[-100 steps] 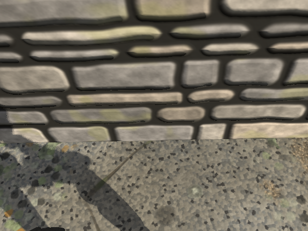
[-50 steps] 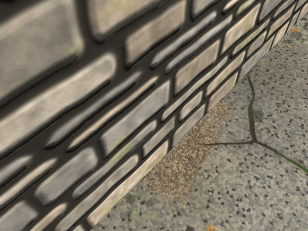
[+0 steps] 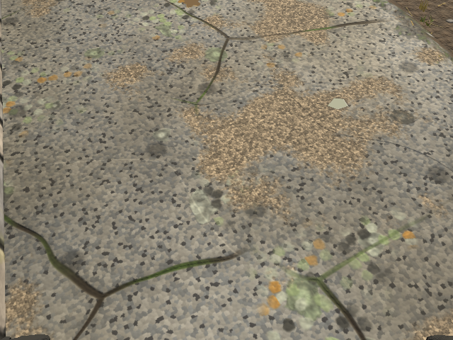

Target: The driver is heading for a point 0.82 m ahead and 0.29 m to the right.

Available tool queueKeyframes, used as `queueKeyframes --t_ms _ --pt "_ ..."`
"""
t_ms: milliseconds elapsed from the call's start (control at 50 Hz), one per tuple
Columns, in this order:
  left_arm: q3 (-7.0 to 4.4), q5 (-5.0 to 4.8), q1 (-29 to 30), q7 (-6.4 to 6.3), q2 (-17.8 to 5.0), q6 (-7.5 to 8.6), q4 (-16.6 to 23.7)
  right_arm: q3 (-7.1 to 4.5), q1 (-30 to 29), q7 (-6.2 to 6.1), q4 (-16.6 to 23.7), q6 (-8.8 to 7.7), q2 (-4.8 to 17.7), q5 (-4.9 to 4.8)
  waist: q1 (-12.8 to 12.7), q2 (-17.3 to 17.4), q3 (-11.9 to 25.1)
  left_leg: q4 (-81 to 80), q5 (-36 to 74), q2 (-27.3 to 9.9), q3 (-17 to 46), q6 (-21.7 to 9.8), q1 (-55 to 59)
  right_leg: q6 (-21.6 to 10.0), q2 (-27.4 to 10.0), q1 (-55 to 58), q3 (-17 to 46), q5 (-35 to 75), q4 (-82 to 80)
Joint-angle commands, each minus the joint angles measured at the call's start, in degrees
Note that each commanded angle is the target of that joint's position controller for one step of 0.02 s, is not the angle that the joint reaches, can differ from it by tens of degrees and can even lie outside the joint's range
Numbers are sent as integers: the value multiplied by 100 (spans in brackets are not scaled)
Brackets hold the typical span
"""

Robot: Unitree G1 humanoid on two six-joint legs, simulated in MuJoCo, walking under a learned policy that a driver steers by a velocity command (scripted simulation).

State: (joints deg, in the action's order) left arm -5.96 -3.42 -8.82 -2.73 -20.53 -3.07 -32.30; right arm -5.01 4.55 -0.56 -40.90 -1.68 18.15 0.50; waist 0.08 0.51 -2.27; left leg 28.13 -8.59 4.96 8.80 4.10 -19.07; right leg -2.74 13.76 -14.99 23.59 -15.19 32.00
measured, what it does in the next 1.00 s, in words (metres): walks ahead, turning right: right foot, then left foot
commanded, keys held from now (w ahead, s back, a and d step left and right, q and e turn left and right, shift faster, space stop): e+shift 0.18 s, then w+e+shift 0.26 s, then w+shift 0.50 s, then w+q+shift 0.06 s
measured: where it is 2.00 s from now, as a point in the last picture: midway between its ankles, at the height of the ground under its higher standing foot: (435, 145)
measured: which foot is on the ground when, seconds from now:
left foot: down 0.00-0.48, up 0.50-0.88, down 0.90-1.00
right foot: down 0.00-0.00, up 0.02-0.48, down 0.50-0.92, up 0.94-1.00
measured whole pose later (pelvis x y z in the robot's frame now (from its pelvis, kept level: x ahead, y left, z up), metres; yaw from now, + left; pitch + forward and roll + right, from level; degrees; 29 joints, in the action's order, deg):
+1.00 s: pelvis +0.39 -0.31 -0.02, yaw -38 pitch +0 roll +0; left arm -2.2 1.9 -20.5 0.5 -17.9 4.9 -53.1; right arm -3.1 11.6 1.4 -44.1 -2.0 18.3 1.5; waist 0.4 -1.2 -3.6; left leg 38.9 -11.2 2.7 -4.9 -5.4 -28.3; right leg -6.6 5.0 -5.9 5.8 -19.2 68.8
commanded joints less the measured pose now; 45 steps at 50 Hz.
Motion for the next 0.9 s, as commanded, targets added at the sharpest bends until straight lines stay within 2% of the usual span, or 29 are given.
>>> queueKeyframes --t_ms 20,40,60,80,100,120,160,180,200,240,340,400,420,440,460,480,500,520,540,560,580,600,620,660,760,820,860,880,900 --pt "-45 25 -690 28 -262 24 445 -330 52 -77 345 37 1060 167 -340 1531 1043 -799 2773 -2330 2018 -1196 2034 168 102 -1149 -261 -2589 1846" --pt "-252 47 -655 50 -1016 84 361 -340 36 -94 469 28 851 246 -196 1216 913 -986 2473 -2860 2442 -1766 1517 410 -394 -1416 -403 -2323 3044" --pt "-332 -9 -464 65 -1220 67 304 -282 -195 -152 571 39 651 207 -191 891 604 -1024 1714 -2580 1831 -1721 1228 516 -706 -1541 -677 -1846 3450" --pt "-333 30 -547 63 -1165 19 215 -173 -444 -183 677 123 376 67 -256 711 395 -1055 949 -2222 1207 -1528 979 588 -928 -1565 -856 -1468 3655" --pt "-301 31 -495 64 -1039 -26 197 -131 -435 -248 707 207 310 1 -176 629 315 -1111 468 -2022 848 -1422 928 636 -1004 -1673 -1029 -1169 3953" --pt "-281 -17 -506 70 -860 -96 195 -91 -348 -301 709 253 306 -24 -129 652 131 -1189 413 -1879 468 -1440 822 706 -1072 -1774 -1289 -966 4134" --pt "-206 -37 -203 48 -633 -120 367 -97 -156 -358 666 308 439 49 68 740 -31 -1302 547 -1677 -94 -1448 957 782 -1277 -2096 -1716 -595 3716" --pt "-170 -22 -78 51 -540 -112 442 -117 17 -366 618 324 513 69 172 771 32 -1308 698 -1752 -206 -1507 1193 838 -1421 -2228 -1836 -543 3497" --pt "-139 -11 -126 73 -472 -97 506 -190 351 -358 504 308 692 44 262 904 271 -1486 36 -1878 -215 -1528 1508 839 -1611 -2387 -1992 -464 3272" --pt "-117 63 25 185 -415 -13 599 -265 667 -339 458 233 852 -78 467 1018 454 -1721 -1365 -2079 -99 -1467 1954 842 -1895 -2660 -2159 -482 3036" --pt "-53 16 279 381 -263 203 608 -417 716 -229 409 -66 1206 -92 378 669 362 -1959 -2340 -2363 -516 -1256 1866 506 -2204 -2364 -2355 -512 2103" --pt "6 -7 198 437 -128 251 417 -414 790 -101 283 -148 1113 -136 311 484 121 -1970 -2373 -2483 -919 -1249 1865 210 -2240 -2108 -2550 -646 1662" --pt "79 762 221 679 -150 -12 265 -359 792 25 250 -89 966 132 124 368 389 -1641 -2382 -2495 -1506 -873 1599 -53 -1842 -1221 -3053 -902 978" --pt "49 700 227 756 -152 -80 191 -378 924 89 182 -44 971 70 172 455 368 -1281 -2341 -2321 -1863 -741 1213 -186 -1610 -565 -3401 -796 825" --pt "51 606 -310 746 -82 -58 -75 -352 915 97 142 -5 984 18 -195 205 381 -354 -1836 -2125 -2248 -655 497 -306 -1331 487 -3471 -563 551" --pt "-32 560 -1776 629 -241 11 -685 -242 791 87 109 -1 776 109 -969 -792 711 1834 -793 -1661 -2680 -591 -451 -350 -882 1940 -3405 -884 559" --pt "0 479 -2454 516 -535 104 -912 68 33 192 496 -38 -135 194 -1369 -2486 375 4341 -3037 -1090 -2520 -499 -2513 -579 -2027 2334 -1420 -1774 -149" --pt "-23 386 -1773 394 -1114 199 -312 124 -34 193 1019 -88 -184 195 -990 -2653 824 5111 -2923 -729 -1280 -413 -3609 -1069 -2955 2301 1298 -2266 -1561" --pt "-48 502 -1757 297 -1047 249 -477 57 -515 192 1085 -107 270 230 -1115 -1283 504 5113 -2254 -952 -824 -417 -3893 -1245 -3266 2196 1688 -2642 -2204" --pt "17 645 -1696 227 -894 312 -653 80 -316 203 929 -130 363 166 -828 -810 142 4952 -1691 -1143 -826 -469 -3930 -1241 -3234 2006 1284 -2262 -1922" --pt "57 720 -1537 229 -763 388 -673 92 87 215 703 -168 509 241 -565 -583 98 4641 -1317 -1335 -860 -452 -3568 -1074 -2988 1684 725 -1913 -1843" --pt "130 718 -1283 238 -611 460 -669 90 378 240 494 -151 552 292 -368 -656 55 4378 -994 -1434 -846 -412 -3168 -992 -2743 1387 295 -1604 -1905" --pt "182 682 -1076 267 -448 522 -732 86 450 273 440 -91 617 237 -196 -560 -215 3987 -607 -1482 -762 -367 -2964 -957 -2614 1016 49 -1367 -2104" --pt "205 591 -1355 349 -335 657 -997 122 273 317 480 20 536 143 -217 -476 -565 3464 -266 -1465 -829 -353 -2992 -1050 -2488 992 -247 -737 -2488" --pt "163 419 -1509 379 -437 853 -1353 292 -628 469 734 22 280 69 -268 -204 -766 1550 807 -1113 -1314 -516 -2471 -1029 -1989 1229 -1500 1617 -2994" --pt "145 402 -1554 341 -655 975 -1630 350 -722 511 737 -2 192 39 -187 -207 -675 798 1314 -822 -1507 -883 -1296 -962 -2279 1401 -1789 2997 -3335" --pt "100 473 -1539 282 -884 955 -1720 205 -67 400 514 7 483 46 176 -339 -34 855 735 -273 -1720 -1004 -265 -799 -2354 1943 -1959 5895 -2401" --pt "62 567 -1531 227 -1008 890 -1805 122 749 285 300 15 636 12 622 -516 442 1082 259 -58 -1672 -1062 510 -671 -2415 2067 -1991 6967 -1309" --pt "15 657 -1229 166 -1096 796 -1808 26 2213 160 -124 41 785 5 1406 -551 1018 1065 -205 11 -1675 -1108 1871 -567 -2320 1595 -2140 7172 363"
